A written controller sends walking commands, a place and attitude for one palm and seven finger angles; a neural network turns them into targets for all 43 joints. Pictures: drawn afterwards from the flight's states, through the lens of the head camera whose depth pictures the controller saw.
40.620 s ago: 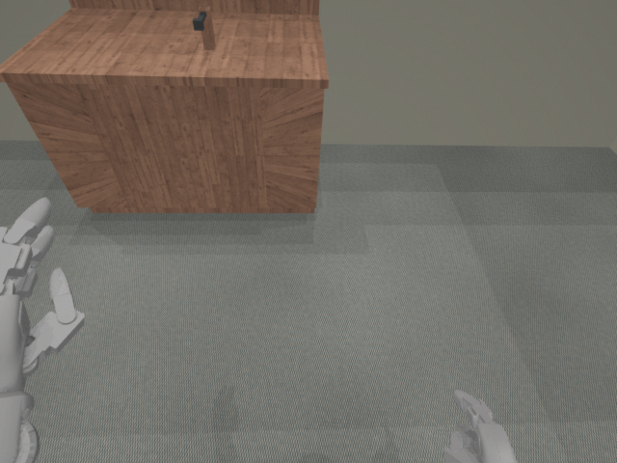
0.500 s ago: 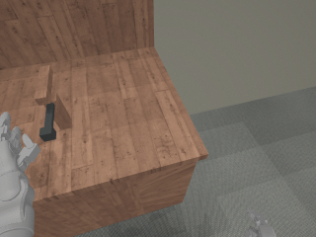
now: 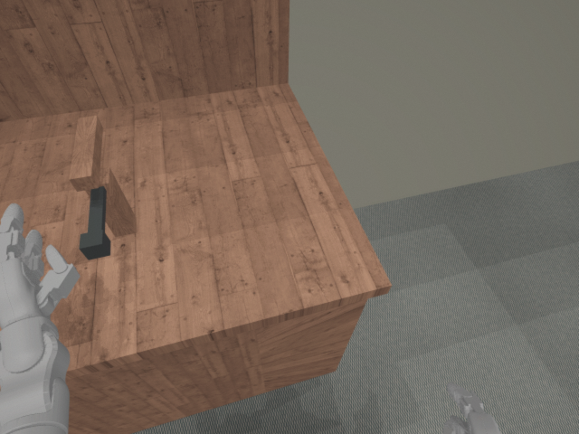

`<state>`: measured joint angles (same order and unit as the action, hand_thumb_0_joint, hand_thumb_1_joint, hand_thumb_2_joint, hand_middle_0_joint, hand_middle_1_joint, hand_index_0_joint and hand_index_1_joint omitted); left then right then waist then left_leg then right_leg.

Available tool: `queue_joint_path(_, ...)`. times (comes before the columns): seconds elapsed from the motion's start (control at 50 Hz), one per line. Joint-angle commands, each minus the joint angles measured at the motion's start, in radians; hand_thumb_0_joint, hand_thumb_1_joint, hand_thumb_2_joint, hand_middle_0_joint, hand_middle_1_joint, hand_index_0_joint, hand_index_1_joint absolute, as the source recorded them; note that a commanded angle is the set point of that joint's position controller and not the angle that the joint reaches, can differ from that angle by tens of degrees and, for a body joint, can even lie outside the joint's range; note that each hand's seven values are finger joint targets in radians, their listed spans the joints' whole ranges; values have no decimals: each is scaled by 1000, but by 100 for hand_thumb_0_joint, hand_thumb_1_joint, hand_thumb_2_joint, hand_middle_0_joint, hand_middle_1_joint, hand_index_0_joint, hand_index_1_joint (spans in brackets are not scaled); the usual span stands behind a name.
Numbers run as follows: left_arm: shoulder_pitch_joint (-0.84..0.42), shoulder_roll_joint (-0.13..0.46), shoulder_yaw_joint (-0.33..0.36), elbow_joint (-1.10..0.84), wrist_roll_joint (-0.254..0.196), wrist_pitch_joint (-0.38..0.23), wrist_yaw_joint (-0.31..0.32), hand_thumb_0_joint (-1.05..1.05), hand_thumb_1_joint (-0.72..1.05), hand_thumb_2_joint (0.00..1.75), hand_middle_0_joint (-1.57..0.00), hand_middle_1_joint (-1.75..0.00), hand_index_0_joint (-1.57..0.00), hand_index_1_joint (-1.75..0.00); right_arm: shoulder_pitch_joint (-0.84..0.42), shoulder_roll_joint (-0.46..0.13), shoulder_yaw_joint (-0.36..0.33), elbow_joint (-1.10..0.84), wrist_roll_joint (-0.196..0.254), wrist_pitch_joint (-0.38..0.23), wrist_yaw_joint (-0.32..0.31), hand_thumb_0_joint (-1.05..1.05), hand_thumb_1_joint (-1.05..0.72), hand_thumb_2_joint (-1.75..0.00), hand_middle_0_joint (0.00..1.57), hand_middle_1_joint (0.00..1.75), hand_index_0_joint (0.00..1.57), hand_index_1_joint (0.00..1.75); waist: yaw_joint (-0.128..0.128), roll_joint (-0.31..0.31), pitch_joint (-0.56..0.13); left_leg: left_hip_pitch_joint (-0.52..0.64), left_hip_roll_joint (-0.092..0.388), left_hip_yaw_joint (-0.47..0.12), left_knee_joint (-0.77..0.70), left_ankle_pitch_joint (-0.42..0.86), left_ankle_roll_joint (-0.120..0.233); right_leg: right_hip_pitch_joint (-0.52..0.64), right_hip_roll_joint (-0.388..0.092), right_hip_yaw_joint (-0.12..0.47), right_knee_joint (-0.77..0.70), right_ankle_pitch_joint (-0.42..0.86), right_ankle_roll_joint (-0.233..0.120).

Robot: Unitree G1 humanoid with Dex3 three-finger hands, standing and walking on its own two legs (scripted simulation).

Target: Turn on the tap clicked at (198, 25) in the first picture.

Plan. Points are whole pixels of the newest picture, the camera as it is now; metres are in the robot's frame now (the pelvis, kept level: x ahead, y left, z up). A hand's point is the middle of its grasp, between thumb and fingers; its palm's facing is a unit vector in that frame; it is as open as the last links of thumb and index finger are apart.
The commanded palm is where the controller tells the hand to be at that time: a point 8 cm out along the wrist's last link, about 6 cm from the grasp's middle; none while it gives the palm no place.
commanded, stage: push the lever round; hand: left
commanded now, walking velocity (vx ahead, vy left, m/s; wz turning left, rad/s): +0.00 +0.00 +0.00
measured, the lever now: (95, 244) +0.33 +0.30 +0.07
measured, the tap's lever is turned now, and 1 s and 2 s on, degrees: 1 12 40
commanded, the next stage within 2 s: none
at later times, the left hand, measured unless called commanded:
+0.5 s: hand (92, 267) +0.30 +0.29 +0.07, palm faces +0.55 -0.83 -0.08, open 7.9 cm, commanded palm +0.25 +0.32 +0.07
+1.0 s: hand (113, 262) +0.30 +0.26 +0.07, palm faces +0.59 -0.80 -0.06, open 7.7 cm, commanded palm +0.27 +0.29 +0.07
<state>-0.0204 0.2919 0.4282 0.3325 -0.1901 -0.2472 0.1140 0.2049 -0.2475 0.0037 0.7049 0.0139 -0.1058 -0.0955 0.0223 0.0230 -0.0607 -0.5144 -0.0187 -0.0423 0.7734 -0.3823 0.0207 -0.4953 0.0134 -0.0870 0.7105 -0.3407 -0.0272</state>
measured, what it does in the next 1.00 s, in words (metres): stands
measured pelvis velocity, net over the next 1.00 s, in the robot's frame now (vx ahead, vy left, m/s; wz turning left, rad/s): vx -0.01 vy -0.01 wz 0.01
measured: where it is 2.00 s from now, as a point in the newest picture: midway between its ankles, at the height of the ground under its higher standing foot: outside the picture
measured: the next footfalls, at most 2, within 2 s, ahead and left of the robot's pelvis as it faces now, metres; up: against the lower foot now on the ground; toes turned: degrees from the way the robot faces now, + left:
none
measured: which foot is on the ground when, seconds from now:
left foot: down 0.00-1.00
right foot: down 0.00-1.00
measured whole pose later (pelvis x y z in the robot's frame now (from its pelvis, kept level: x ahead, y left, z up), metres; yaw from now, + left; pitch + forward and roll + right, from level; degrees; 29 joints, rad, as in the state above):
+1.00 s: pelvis -0.01 -0.01 +0.00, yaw +0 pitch +7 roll -1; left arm -0.08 0.21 0.32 0.34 -0.15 -0.22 0.27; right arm 0.20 -0.25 0.01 0.70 0.01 -0.08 -0.08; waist 0.01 0.04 -0.07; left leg -0.51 -0.01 -0.05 0.77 -0.37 0.01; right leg -0.50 0.02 -0.10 0.72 -0.34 -0.04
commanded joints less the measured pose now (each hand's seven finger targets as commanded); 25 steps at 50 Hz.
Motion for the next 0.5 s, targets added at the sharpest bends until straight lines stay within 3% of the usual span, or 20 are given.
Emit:
queue_joint_path(0.0, -240, 256, 48, -224, 2, -76, -13, 0, 90, 90, -15, -15, -15, -15, -52, -147, -51, -123, 5, -48, -16, 0, -90, -90, 20, 30, 20, 30, -18, 74, -246, 113, 6, -39, -125, 265, -20, 110, 2, 44, -81, 184, -8)
queue_joint_path(0.06, -208, 257, 61, -189, -10, -38, -16, 0, 90, 90, -15, -15, -15, -15, -57, -146, -44, -128, 11, -44, -18, 0, -90, -90, 20, 30, 20, 30, -1, 84, -221, 94, 3, -40, -136, 256, -20, 123, 0, 42, -92, 182, -10)
queue_joint_path(0.08, -242, 237, 35, -198, -12, -31, -16, 0, 90, 90, -15, -15, -15, -15, -54, -147, -42, -133, 11, -43, -17, 0, -90, -90, 20, 30, 20, 30, -12, 66, -225, 98, 4, -42, -137, 268, -24, 119, 0, 38, -87, 193, -9)
queue_joint_path(0.1, -197, 233, 46, -181, -16, -19, -15, 0, 90, 90, -15, -15, -15, -15, -52, -147, -47, -140, 10, -43, -16, 0, -90, -90, 20, 30, 20, 30, 3, 48, -236, 96, 4, -37, -136, 271, -20, 132, 0, 39, -91, 200, -7)
queue_joint_path(0.12, -195, 233, 46, -181, -18, -13, -12, 0, 90, 90, -15, -15, -15, -15, -52, -149, -46, -145, 10, -41, -14, 0, -90, -90, 20, 30, 20, 30, 0, 20, -233, 87, 5, -39, -139, 279, -21, 138, 1, 36, -91, 210, -5)
queue_joint_path(0.16, -161, 245, 71, -194, -11, -13, 1, 0, 90, 90, -15, -15, -15, -15, -50, -144, -49, -146, 10, -37, -10, 0, -90, -90, 20, 30, 20, 30, 16, 40, -239, 96, 6, -37, -136, 306, -23, 150, 3, 36, -89, 227, -8)
queue_joint_path(0.2, -192, 211, 32, -223, -4, -22, 13, 0, 90, 90, -15, -15, -15, -15, -51, -143, -49, -156, 8, -36, -2, 0, -90, -90, 20, 30, 20, 30, 1, 31, -233, 101, 8, -36, -133, 304, -25, 130, 4, 34, -86, 221, -5)
queue_joint_path(0.24, -215, 209, 27, -238, 2, -40, 25, 0, 90, 90, -15, -15, -15, -15, -52, -143, -49, -151, 5, -36, 1, 0, -90, -90, 20, 30, 20, 30, -10, 27, -225, 96, 8, -34, -128, 281, -21, 119, 5, 39, -88, 206, -4)
queue_joint_path(0.26, -207, 236, 54, -235, 11, -47, 36, 0, 90, 90, -15, -15, -15, -15, -55, -142, -49, -146, 4, -33, 0, 0, -90, -90, 20, 30, 20, 30, -2, 48, -213, 88, 8, -38, -129, 269, -21, 116, 6, 41, -88, 190, -7)
queue_joint_path(0.3, -245, 193, 3, -263, 17, -64, 43, 0, 90, 90, -15, -15, -15, -15, -60, -139, -48, -150, 2, -35, 3, 0, -90, -90, 20, 30, 20, 30, -18, 49, -220, 98, 9, -38, -128, 255, -22, 102, 5, 40, -83, 175, -6)
queue_joint_path(0.32, -250, 199, 5, -268, 21, -68, 44, 0, 90, 90, -15, -15, -15, -15, -62, -140, -48, -146, 1, -38, 2, 0, -90, -90, 20, 30, 20, 30, -16, 73, -225, 100, 9, -39, -125, 253, -24, 99, 4, 43, -81, 172, -8)
queue_joint_path(0.34, -255, 189, -9, -268, 21, -73, 44, 0, 90, 90, -15, -15, -15, -15, -59, -140, -48, -144, 1, -39, 2, 0, -90, -90, 20, 30, 20, 30, -22, 57, -227, 101, 8, -39, -124, 247, -22, 100, 4, 44, -83, 169, -7)
queue_joint_path(0.36, -243, 216, 16, -257, 27, -71, 50, 0, 90, 90, -15, -15, -15, -15, -62, -141, -47, -140, 1, -36, -1, 0, -90, -90, 20, 30, 20, 30, -15, 81, -217, 91, 9, -40, -125, 230, -20, 98, 4, 45, -85, 153, -9)
queue_joint_path(0.38, -285, 190, -19, -268, 29, -72, 48, 0, 90, 90, -15, -15, -15, -15, -63, -139, -44, -141, 1, -36, -1, 0, -90, -90, 20, 30, 20, 30, -30, 76, -224, 96, 6, -41, -124, 223, -19, 90, 1, 45, -82, 151, -7)
queue_joint_path(0.44, -280, 196, -14, -237, 22, -60, 49, 0, 90, 90, -15, -15, -15, -15, -67, -142, -45, -138, 2, -37, -6, 0, -90, -90, 20, 30, 20, 30, -27, 46, -222, 83, 4, -36, -127, 193, -13, 99, 1, 49, -94, 137, -6)
queue_joint_path(0.46, -262, 231, 23, -237, 25, -57, 54, 0, 90, 90, -15, -15, -15, -15, -69, -141, -44, -136, 3, -34, -8, 0, -90, -90, 20, 30, 20, 30, -10, 70, -228, 81, 4, -37, -131, 204, -15, 117, 1, 50, -94, 145, -10)
queue_joint_path(0.48, -273, 196, -14, -261, 26, -58, 53, 0, 90, 90, -15, -15, -15, -15, -67, -136, -43, -144, 2, -34, -5, 0, -90, -90, 20, 30, 20, 30, -17, 76, -251, 97, 3, -37, -131, 225, -19, 123, -1, 48, -86, 162, -9)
